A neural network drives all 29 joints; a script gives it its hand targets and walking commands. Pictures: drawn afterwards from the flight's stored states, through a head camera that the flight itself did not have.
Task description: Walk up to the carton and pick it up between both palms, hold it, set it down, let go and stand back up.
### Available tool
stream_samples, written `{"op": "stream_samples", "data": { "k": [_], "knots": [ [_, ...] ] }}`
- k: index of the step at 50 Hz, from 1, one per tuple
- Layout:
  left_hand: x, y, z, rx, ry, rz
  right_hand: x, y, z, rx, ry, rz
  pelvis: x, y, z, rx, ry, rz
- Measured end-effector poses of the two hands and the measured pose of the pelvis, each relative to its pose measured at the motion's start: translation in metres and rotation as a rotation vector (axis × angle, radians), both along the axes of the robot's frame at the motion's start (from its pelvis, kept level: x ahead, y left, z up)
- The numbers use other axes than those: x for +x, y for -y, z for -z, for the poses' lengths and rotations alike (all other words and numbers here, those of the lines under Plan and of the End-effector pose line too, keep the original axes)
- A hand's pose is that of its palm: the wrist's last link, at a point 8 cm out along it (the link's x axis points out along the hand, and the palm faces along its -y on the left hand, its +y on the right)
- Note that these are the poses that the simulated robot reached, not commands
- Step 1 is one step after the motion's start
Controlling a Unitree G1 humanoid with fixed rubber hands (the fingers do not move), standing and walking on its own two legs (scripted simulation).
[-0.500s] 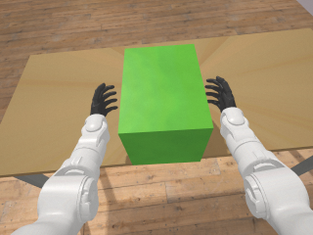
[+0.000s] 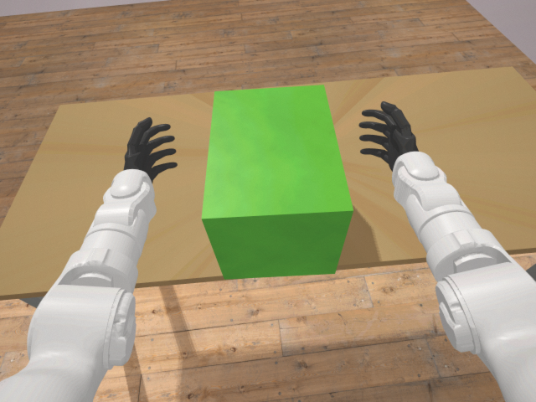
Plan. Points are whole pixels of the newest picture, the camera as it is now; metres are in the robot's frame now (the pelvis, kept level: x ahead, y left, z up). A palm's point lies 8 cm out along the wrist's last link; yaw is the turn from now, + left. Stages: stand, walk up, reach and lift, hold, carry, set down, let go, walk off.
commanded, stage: set down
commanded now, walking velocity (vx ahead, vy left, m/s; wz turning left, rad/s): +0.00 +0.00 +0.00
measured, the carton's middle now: (274, 181) +0.52 +0.00 -0.02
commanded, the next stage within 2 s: none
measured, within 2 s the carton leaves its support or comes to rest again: neither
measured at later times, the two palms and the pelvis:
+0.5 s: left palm (123, 157) +0.44 +0.21 +0.14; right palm (415, 137) +0.45 -0.20 +0.14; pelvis +0.00 +0.00 +0.01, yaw +0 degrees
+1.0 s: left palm (131, 230) +0.36 +0.20 +0.08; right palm (421, 208) +0.37 -0.21 +0.07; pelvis +0.01 +0.00 +0.01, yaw +0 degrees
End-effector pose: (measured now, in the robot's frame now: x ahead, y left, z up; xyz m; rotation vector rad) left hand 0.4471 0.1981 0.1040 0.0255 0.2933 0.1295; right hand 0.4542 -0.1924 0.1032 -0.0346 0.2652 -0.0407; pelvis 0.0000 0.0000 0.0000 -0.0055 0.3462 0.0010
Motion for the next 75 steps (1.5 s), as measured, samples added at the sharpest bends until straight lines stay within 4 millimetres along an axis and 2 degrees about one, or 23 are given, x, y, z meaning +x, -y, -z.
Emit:
{"op": "stream_samples", "data": {
  "k": [14, 20, 25, 34, 61, 75],
  "knots": [
    [-0.001, -0.005, -0.049, -0.008, -0.011, -0.030, 0.003, 0.007, -0.048, 0.000, -0.029, 0.032, -0.005, 0.000, -0.003, -0.001, 0.091, 0.003],
    [-0.001, -0.007, -0.054, -0.021, -0.027, -0.025, 0.002, 0.009, -0.052, -0.005, -0.050, 0.039, -0.004, 0.003, -0.005, -0.001, 0.126, -0.001],
    [-0.009, -0.007, -0.040, -0.029, -0.032, -0.009, -0.006, 0.008, -0.038, -0.005, -0.052, 0.034, 0.000, 0.004, -0.007, 0.000, 0.152, -0.006],
    [-0.036, -0.008, -0.009, -0.031, -0.027, -0.009, -0.032, 0.013, -0.004, 0.000, -0.034, 0.030, 0.007, 0.003, -0.009, 0.003, 0.189, -0.008],
    [-0.119, -0.004, 0.055, -0.025, 0.004, -0.002, -0.114, 0.020, 0.057, 0.005, -0.034, 0.005, 0.006, -0.005, -0.007, 0.003, 0.271, -0.012],
    [-0.160, 0.003, 0.090, -0.018, 0.002, -0.013, -0.163, 0.021, 0.088, 0.005, -0.054, 0.000, 0.004, -0.011, -0.005, 0.002, 0.284, -0.015]
  ]
}}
